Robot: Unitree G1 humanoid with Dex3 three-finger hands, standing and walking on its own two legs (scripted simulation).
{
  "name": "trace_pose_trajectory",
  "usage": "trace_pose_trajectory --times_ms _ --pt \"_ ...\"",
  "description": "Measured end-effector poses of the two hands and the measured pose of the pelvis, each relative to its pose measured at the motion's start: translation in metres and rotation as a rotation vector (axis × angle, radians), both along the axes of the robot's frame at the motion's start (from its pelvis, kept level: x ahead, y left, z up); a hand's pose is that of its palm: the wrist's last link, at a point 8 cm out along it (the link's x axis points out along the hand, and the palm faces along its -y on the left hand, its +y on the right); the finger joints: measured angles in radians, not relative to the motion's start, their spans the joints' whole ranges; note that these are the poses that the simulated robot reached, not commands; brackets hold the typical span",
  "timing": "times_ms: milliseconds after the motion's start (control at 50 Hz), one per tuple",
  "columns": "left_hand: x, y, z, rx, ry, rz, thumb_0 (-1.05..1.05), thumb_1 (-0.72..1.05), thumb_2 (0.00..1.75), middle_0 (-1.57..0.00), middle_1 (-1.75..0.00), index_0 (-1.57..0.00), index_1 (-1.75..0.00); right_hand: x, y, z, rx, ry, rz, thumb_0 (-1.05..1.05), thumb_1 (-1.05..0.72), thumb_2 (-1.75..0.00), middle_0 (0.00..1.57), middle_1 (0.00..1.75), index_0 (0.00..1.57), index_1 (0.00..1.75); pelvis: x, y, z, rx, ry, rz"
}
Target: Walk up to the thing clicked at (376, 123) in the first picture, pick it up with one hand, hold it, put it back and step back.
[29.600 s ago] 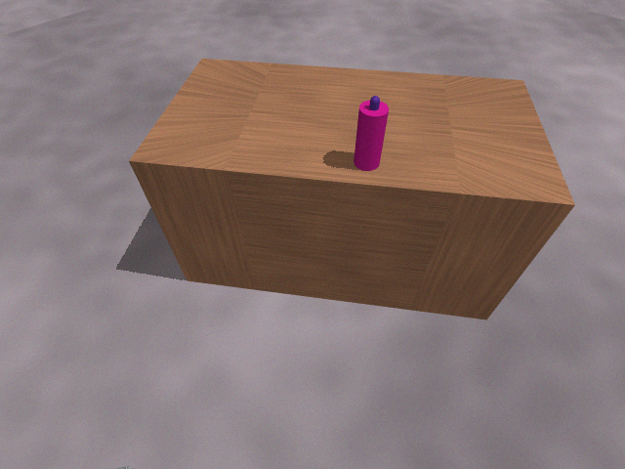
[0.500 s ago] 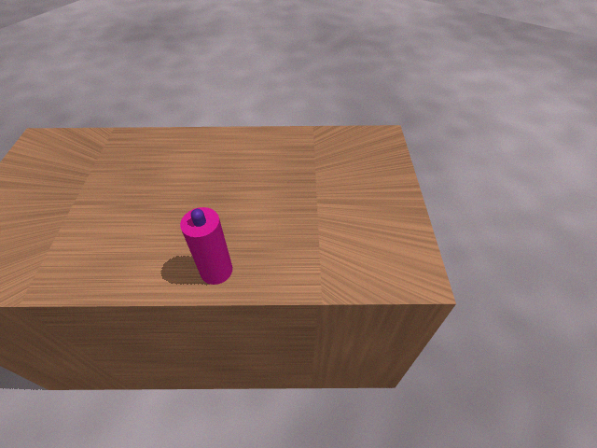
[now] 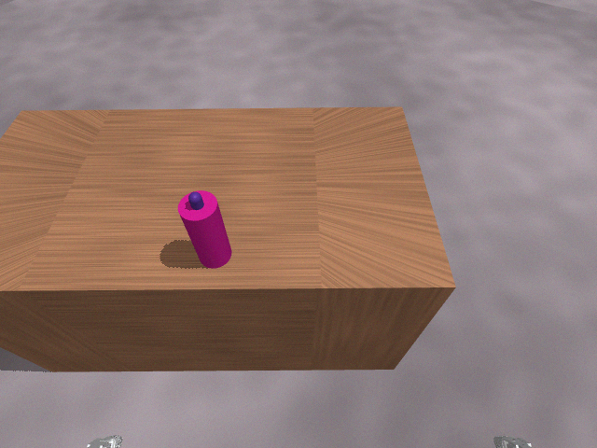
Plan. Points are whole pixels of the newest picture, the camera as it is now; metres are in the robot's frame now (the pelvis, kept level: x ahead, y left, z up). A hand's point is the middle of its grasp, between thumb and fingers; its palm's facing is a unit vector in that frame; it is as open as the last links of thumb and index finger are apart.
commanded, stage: step back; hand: left
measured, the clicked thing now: (205, 227) +0.48 +0.19 -0.08
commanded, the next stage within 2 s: none
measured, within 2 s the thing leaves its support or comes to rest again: neither
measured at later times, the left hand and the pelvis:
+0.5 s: hand out of the picture +0.05 +0.33 -0.18, palm faces -0.08 -0.94 -0.34, open 7.4 cm; pelvis -0.08 +0.08 -0.01, yaw -2 degrees
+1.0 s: hand out of the picture -0.06 +0.33 -0.15, palm faces -0.05 -0.92 -0.39, open 7.4 cm; pelvis -0.19 +0.08 -0.02, yaw -1 degrees
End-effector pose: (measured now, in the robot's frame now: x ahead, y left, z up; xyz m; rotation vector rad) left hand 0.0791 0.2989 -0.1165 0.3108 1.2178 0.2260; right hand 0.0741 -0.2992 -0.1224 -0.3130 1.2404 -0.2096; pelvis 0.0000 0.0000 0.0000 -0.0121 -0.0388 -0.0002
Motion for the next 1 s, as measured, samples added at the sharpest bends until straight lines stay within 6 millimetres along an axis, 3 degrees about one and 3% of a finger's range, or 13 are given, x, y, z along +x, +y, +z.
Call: trace_pose_trajectory --times_ms 80,180,260,360,560,700,840,1000 --pt "-0.008 0.013 -0.004 0.016 0.008 -0.014 0.00 0.90 0.90 -0.20 -0.30 -0.21 -0.30 -0.010 0.001 0.000 -0.026 0.016 -0.002 0.00 -0.91 -0.89 0.20 0.30 0.20 0.30 -0.017 0.010 -0.004 0.003 0.001 -0.007" --pt "-0.005 0.038 -0.016 0.020 0.002 -0.053 0.01 0.90 0.90 -0.20 -0.30 -0.21 -0.30 -0.038 0.011 0.003 -0.066 0.043 -0.021 0.00 -0.91 -0.89 0.20 0.30 0.20 0.30 -0.031 0.034 -0.012 0.000 0.023 0.001" --pt "0.007 0.061 -0.032 0.003 -0.055 -0.058 0.01 0.90 0.90 -0.20 -0.30 -0.21 -0.30 -0.067 0.028 0.000 -0.114 0.084 -0.022 0.00 -0.91 -0.89 0.20 0.30 0.20 0.30 -0.044 0.056 -0.025 0.001 0.015 0.012" --pt "0.004 0.071 -0.029 -0.010 -0.063 -0.063 0.01 0.90 0.90 -0.20 -0.30 -0.20 -0.30 -0.096 0.056 0.012 -0.101 0.118 -0.029 0.00 -0.91 -0.89 0.20 0.30 0.20 0.30 -0.058 0.068 -0.014 -0.027 0.020 0.010" --pt "-0.045 0.082 -0.024 0.004 0.003 -0.108 0.01 0.90 0.90 -0.20 -0.30 -0.20 -0.30 -0.093 0.074 0.011 -0.087 -0.048 -0.050 0.00 -0.90 -0.89 0.20 0.30 0.21 0.30 -0.088 0.083 -0.013 -0.009 0.009 -0.058" --pt "-0.079 0.078 -0.017 0.045 -0.012 -0.126 0.01 0.90 0.90 -0.20 -0.30 -0.20 -0.30 -0.107 0.064 -0.009 -0.041 -0.123 -0.045 0.00 -0.90 -0.89 0.20 0.30 0.21 0.30 -0.119 0.075 -0.025 0.009 -0.016 -0.090" --pt "-0.124 0.070 0.003 0.048 -0.047 -0.098 0.01 0.90 0.90 -0.20 -0.30 -0.21 -0.30 -0.138 0.056 -0.005 -0.020 -0.102 -0.038 0.00 -0.90 -0.89 0.20 0.30 0.20 0.30 -0.149 0.067 -0.015 0.034 -0.018 -0.077" --pt "-0.144 0.078 0.003 0.042 -0.119 -0.102 0.01 0.90 0.90 -0.20 -0.30 -0.21 -0.30 -0.195 0.056 -0.002 -0.080 -0.021 0.011 0.00 -0.91 -0.89 0.20 0.30 0.20 0.30 -0.192 0.080 -0.016 0.017 0.016 -0.020"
